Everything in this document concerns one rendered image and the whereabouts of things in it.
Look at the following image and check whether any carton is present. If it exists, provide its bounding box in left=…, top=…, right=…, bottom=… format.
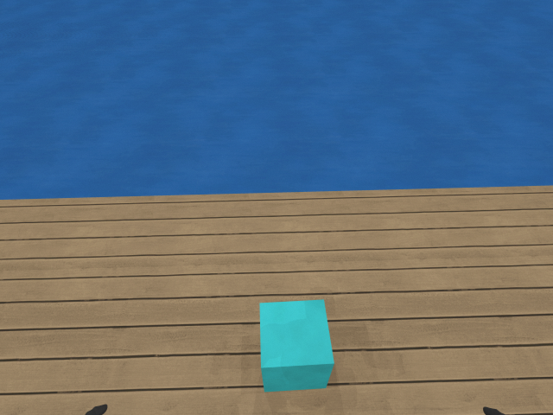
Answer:
left=260, top=299, right=334, bottom=392

